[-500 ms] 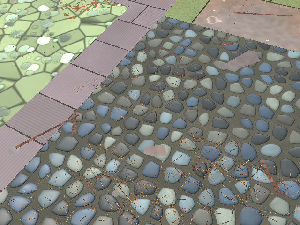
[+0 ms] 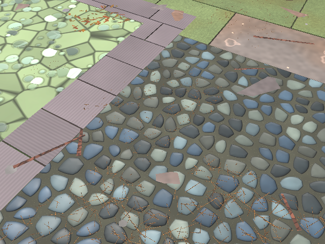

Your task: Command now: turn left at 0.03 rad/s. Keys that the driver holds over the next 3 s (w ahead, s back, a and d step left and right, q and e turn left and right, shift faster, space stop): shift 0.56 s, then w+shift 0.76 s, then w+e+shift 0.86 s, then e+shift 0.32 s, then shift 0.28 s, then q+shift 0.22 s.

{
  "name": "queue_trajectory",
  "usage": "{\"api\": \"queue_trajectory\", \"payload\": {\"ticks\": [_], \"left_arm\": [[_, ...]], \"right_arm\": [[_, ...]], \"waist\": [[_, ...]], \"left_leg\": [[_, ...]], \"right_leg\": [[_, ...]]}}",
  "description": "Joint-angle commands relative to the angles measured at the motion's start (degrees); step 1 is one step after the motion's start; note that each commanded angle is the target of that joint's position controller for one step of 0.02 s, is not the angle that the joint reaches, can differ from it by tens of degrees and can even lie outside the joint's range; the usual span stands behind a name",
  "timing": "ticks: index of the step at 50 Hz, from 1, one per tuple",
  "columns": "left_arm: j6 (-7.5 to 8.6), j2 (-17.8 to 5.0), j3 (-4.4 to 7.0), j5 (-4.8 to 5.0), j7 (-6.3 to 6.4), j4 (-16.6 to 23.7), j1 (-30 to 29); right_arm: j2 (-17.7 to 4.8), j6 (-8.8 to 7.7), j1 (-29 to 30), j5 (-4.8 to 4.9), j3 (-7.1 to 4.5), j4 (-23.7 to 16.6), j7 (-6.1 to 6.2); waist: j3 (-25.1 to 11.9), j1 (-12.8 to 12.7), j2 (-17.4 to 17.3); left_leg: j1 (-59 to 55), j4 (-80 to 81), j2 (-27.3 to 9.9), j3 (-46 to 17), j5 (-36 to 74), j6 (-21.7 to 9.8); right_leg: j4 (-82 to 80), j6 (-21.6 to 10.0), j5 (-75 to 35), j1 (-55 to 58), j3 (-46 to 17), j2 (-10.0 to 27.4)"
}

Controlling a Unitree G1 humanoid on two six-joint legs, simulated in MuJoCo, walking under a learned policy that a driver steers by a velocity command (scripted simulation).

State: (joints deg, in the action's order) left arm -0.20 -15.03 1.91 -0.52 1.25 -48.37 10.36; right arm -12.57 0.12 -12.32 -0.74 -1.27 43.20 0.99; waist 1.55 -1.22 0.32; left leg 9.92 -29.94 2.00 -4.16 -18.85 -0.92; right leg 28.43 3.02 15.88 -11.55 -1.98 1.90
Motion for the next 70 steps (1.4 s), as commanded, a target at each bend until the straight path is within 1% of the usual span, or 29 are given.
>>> {"api": "queue_trajectory", "payload": {"ticks": [1,28,29,31,32,33,35,37,39,41,42,43,44,45,46,48,49,53,57,59,61,63,64,65,66,67,68,69,70], "left_arm": [[0.43,-5.88,1.32,0.14,0.5,1.53,-0.28],[-0.22,-4.83,0.82,0.48,1.78,-9.91,2.65],[-0.32,-4.14,0.74,0.76,1.83,-10.95,4.35],[0.34,-4.46,0.89,1.5,1.51,-9.21,0.82],[1.69,-2.1,0.17,2.13,0.91,-6.6,-3.17],[3.14,-2.09,-0.03,2.73,0.32,-4.5,-6.46],[5.57,-3.9,0.56,3.11,-0.76,-3.69,-5.36],[6.94,-3.64,0.47,2.89,-1.53,-4.15,-2.16],[7.3,-3.19,0.99,2.41,-1.89,-7.49,5.37],[6.78,-4.04,2.23,2.44,-1.4,-12.5,18.21],[6.83,-6.68,2.97,2.11,-0.97,-13.82,27.52],[7.74,-9.5,2.31,1.01,-1.91,-12.35,29.01],[8.43,-8.72,1.77,0.49,-2.64,-10.99,22.33],[8.86,-6.71,0.95,0.61,-3.08,-8.95,16.43],[8.71,-5.54,0.29,0.48,-3.44,-7.95,13.42],[7.77,-3.5,-0.68,-0.03,-3.7,-7.17,11.23],[7.63,-3.42,-0.89,0.0,-3.37,-7.5,12.62],[7.49,-3.69,-1.2,0.59,-1.4,-8.64,17.81],[7.22,-3.99,-1.39,1.14,-0.28,-8.81,22.32],[6.75,-4.34,-1.25,1.42,-0.08,-8.71,23.52],[6.14,-5.65,-0.79,1.31,-0.04,-8.36,23.59],[5.38,-8.0,-0.01,-0.05,0.03,-8.46,23.66],[4.65,-8.93,0.37,-0.96,0.15,-8.68,23.49],[3.67,-9.78,0.68,-1.61,0.28,-8.28,21.19],[3.59,-8.94,0.25,-1.94,0.48,-6.2,18.94],[5.45,4.25,-2.77,-0.89,-1.19,-4.51,28.0],[8.12,-1.86,-1.49,2.7,-1.63,-4.81,22.91],[8.79,-6.42,0.19,5.71,-1.44,-0.87,13.21],[8.95,-5.54,-0.1,5.51,-1.13,0.6,9.02]], "right_arm": [[-7.19,-0.84,-0.33,0.13,-1.91,-2.09,0.18],[-6.47,-0.75,-3.41,0.62,-1.26,11.3,0.86],[-6.96,-0.51,-5.23,0.95,-1.52,12.36,1.06],[-10.6,-0.63,-8.3,1.99,-2.69,12.37,0.99],[-13.26,-1.62,-9.65,2.42,-3.46,12.35,0.81],[-13.8,-2.8,-8.19,2.47,-3.71,11.56,0.79],[-10.32,-4.86,-4.57,1.74,-2.86,9.55,0.45],[-10.59,-5.16,-1.84,3.0,-2.92,7.94,0.09],[-12.14,-4.5,0.11,3.24,-3.21,7.38,-0.08],[-9.74,-4.54,0.96,1.88,-2.28,5.95,-0.19],[-5.06,-5.2,3.92,1.18,-0.91,4.19,-0.78],[-0.08,-6.63,3.35,1.9,0.07,1.21,-0.99],[-1.33,-7.72,2.8,4.82,0.23,-0.3,-1.32],[-3.89,-8.31,5.58,5.09,0.2,-1.57,-1.65],[-5.07,-8.36,5.2,3.47,0.05,-1.31,-1.79],[-5.97,-7.45,4.22,1.64,-0.62,-0.8,-2.2],[-5.64,-6.73,3.74,1.73,-0.65,-0.53,-2.41],[-4.72,-5.99,11.79,1.89,-0.51,-3.7,-2.1],[-2.53,-7.05,20.52,2.72,0.18,-7.2,-3.87],[-2.56,-7.47,23.29,3.05,0.2,-8.63,-4.98],[-3.41,-7.79,25.15,3.16,-0.02,-10.05,-5.77],[-6.04,-7.4,22.96,3.27,-1.07,-11.05,-5.42],[-8.66,-6.86,16.73,3.56,-2.21,-10.1,-4.82],[-11.45,-6.15,3.15,4.05,-3.73,-6.29,-3.9],[-14.25,-5.24,-11.74,3.79,-4.73,-1.85,-2.94],[-18.53,-5.99,-16.15,1.79,-5.73,-0.03,-3.12],[-12.64,-6.22,-18.11,1.35,-4.66,1.7,-2.86],[-9.66,-6.53,-13.38,0.73,-3.81,2.24,-2.51],[-8.25,-7.1,-9.1,0.37,-3.45,2.25,-2.62]], "waist": [[-1.78,0.2,-1.42],[0.38,0.31,-0.62],[-2.15,0.6,-1.76],[4.0,3.32,-6.05],[7.49,4.5,-12.36],[11.1,4.89,-13.71],[9.97,2.77,-9.87],[5.65,1.04,-8.64],[1.96,-2.86,-8.22],[-0.49,-7.98,-1.7],[-2.61,-12.26,10.16],[-4.04,-8.88,19.29],[-0.58,-5.45,14.04],[4.29,-3.87,7.77],[4.04,-2.39,4.06],[4.35,-0.12,3.87],[4.62,-0.12,5.55],[8.01,-1.95,2.68],[9.34,-3.75,2.98],[9.82,-3.47,3.13],[8.85,-2.45,4.67],[3.98,0.9,9.09],[-0.76,4.94,11.88],[-7.85,11.84,13.21],[-16.48,17.47,10.54],[-27.94,8.73,-12.02],[-30.38,12.29,-13.28],[-15.92,11.33,-12.11],[-9.68,8.96,-2.95]], "left_leg": [[1.55,5.9,-4.46,-4.4,17.87,-1.62],[1.65,7.02,-2.13,-1.15,15.47,-0.56],[0.45,7.83,-1.29,-0.81,1.5,-1.6],[3.47,14.28,-6.69,-10.57,-33.27,-6.7],[4.24,20.9,-14.31,-21.94,-39.97,-10.91],[5.98,25.1,-19.92,-29.87,-36.24,-14.13],[-0.14,24.45,-21.77,-29.48,-23.84,-13.71],[-0.3,22.92,-18.04,-19.33,-14.79,-9.86],[8.9,18.16,-11.19,-9.08,-12.17,-7.9],[19.4,5.37,-7.06,-4.55,-8.49,-7.27],[28.08,-17.89,-2.92,1.11,-1.62,-4.24],[40.44,-36.3,2.5,-0.41,-10.98,-3.49],[49.39,-45.71,-1.49,-5.15,-5.95,-5.38],[54.63,-48.53,-5.31,-4.37,-0.37,-6.46],[52.35,-47.24,-7.89,-2.93,4.62,-6.3],[45.19,-40.41,-10.38,-1.42,10.95,-4.62],[43.31,-38.86,-10.24,-0.16,13.52,-3.4],[42.44,-25.71,-8.67,4.15,21.77,-0.03],[36.08,-11.04,-6.27,7.32,29.11,-0.52],[34.41,-4.95,-5.36,7.4,28.81,-1.52],[30.84,-1.26,-3.13,8.95,25.36,-2.84],[24.1,-2.08,0.75,11.21,18.68,-4.69],[17.06,-3.18,2.41,11.63,14.86,-6.16],[1.94,-2.79,2.98,11.55,14.57,-7.94],[-22.59,-7.21,-4.99,1.56,8.82,-10.03],[-46.18,-0.57,-22.1,-33.81,-22.86,-20.16],[-44.15,13.04,-22.99,-47.26,-32.57,-17.8],[-34.03,15.13,-21.76,-36.54,-24.43,-13.79],[-22.9,16.25,-20.43,-27.66,-13.52,-12.07]], "right_leg": [[-2.0,-0.04,-11.97,2.33,-0.31,0.71],[-3.58,-0.74,-11.06,2.51,0.73,-0.07],[-1.36,-1.14,0.95,2.64,3.49,-2.41],[6.67,-2.64,20.76,-8.93,4.84,-4.14],[14.76,-2.99,15.31,-14.18,5.9,-3.94],[21.21,-4.12,11.45,-18.94,1.95,-0.23],[26.42,-6.44,11.04,-26.73,-2.06,4.3],[14.57,-7.32,8.3,-19.16,-0.14,5.05],[4.33,-5.27,0.52,0.94,7.6,-0.59],[2.69,-3.27,-1.76,18.02,10.37,-4.54],[-4.48,-6.43,7.67,25.69,-5.72,5.61],[-14.1,-13.42,22.77,27.39,-35.6,17.59],[-20.41,-18.35,39.23,22.82,-48.04,23.61],[-19.91,-17.77,35.97,19.89,-42.42,23.12],[-18.37,-16.0,27.13,16.97,-33.32,19.99],[-19.66,-12.63,15.8,9.75,-20.54,13.47],[-21.14,-12.46,12.32,8.05,-17.09,11.93],[-26.18,-13.03,-2.79,5.98,-7.25,9.15],[-29.71,-12.39,-12.86,8.76,-1.05,9.15],[-28.95,-11.97,-16.67,13.37,0.92,10.1],[-25.35,-11.71,-31.16,17.95,2.59,11.22],[-16.67,-11.19,-60.3,23.5,2.79,13.09],[-8.04,-10.75,-72.99,25.33,2.76,13.92],[6.55,-9.77,-79.14,21.49,4.06,13.48],[24.89,-9.09,-63.68,3.81,2.62,11.89],[49.32,-6.6,-5.5,-23.38,-2.59,-1.27],[55.43,-9.03,8.36,-27.9,-10.14,-2.49],[57.16,-9.83,6.04,-33.38,-7.75,0.49],[54.93,-9.82,2.56,-32.0,-7.09,3.11]]}}
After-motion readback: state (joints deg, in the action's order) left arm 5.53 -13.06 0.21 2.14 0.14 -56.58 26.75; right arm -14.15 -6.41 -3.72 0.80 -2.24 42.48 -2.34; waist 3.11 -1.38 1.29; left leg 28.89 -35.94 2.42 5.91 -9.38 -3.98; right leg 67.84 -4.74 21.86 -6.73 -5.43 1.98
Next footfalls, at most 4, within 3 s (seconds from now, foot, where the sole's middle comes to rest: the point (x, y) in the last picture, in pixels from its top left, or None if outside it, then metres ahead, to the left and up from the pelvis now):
1.32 left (158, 229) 0.58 0.05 -0.77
1.80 right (212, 151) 0.98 -0.21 -0.77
2.24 left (212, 92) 1.42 -0.25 -0.77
2.68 right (265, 107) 1.31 -0.54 -0.77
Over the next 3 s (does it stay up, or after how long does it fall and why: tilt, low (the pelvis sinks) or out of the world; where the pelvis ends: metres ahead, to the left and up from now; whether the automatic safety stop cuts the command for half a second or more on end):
stays up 1.36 -0.39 -0.01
